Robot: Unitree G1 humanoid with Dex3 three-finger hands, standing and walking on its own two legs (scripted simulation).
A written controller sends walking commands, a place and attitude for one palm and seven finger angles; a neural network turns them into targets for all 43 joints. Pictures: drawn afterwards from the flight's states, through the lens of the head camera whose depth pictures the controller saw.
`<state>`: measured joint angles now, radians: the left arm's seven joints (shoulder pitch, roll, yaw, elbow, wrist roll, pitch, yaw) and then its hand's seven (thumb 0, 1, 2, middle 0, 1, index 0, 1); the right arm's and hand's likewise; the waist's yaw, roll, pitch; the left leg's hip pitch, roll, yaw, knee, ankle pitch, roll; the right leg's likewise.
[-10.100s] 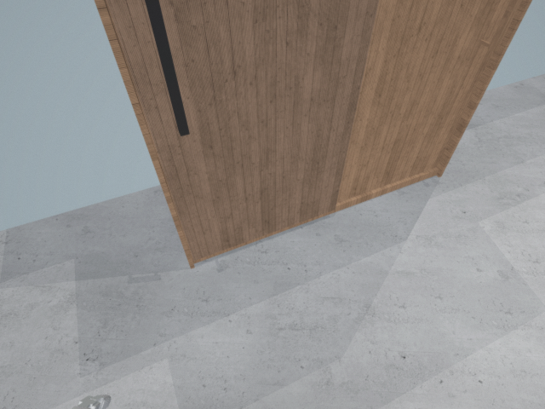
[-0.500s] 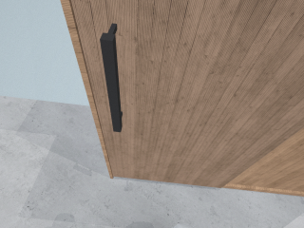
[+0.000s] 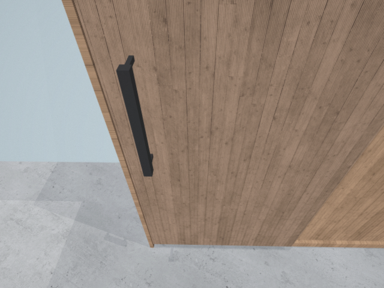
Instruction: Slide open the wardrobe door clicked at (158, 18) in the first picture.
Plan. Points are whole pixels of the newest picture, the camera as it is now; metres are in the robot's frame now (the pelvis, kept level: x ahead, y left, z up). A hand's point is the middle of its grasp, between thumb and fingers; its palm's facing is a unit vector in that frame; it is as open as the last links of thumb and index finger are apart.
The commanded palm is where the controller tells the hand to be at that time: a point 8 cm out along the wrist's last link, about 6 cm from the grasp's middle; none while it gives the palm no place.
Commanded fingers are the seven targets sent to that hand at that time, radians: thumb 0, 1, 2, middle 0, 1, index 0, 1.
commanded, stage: come to a stop and stand still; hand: left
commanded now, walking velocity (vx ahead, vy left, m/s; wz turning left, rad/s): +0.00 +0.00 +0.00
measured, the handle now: (140, 124) +0.45 +0.15 +0.11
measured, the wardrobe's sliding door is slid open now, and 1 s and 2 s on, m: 0.00 0.00 0.00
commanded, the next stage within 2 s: look again from close up in 1.10 s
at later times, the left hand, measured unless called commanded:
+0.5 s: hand out of the picture -0.01 +0.12 -0.17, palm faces +0.02 -0.99 -0.16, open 7.4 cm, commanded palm none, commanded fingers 0.00 0.90 0.90 -0.20 -0.30 -0.20 -0.30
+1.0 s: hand out of the picture +0.01 +0.12 -0.17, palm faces +0.03 -0.98 -0.17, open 7.4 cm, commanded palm none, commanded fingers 0.00 0.90 0.90 -0.20 -0.30 -0.20 -0.30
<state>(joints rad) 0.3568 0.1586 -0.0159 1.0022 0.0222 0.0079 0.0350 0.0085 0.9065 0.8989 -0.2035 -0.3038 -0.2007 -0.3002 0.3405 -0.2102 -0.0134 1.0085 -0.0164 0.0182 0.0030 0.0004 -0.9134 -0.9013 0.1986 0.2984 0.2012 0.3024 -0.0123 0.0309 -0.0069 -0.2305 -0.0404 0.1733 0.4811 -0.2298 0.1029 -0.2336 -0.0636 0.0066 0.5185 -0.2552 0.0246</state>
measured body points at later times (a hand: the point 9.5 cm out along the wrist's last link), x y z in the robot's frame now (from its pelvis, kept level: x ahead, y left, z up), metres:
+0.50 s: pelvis +0.01 -0.02 +0.01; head +0.01 -0.03 +0.46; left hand -0.01 +0.18 -0.15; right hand +0.00 -0.23 -0.16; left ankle +0.03 +0.05 -0.73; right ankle +0.02 -0.16 -0.73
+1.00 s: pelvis +0.03 -0.04 +0.01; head +0.03 -0.04 +0.46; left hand +0.01 +0.17 -0.15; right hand +0.02 -0.25 -0.16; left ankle +0.03 +0.05 -0.73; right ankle +0.02 -0.16 -0.73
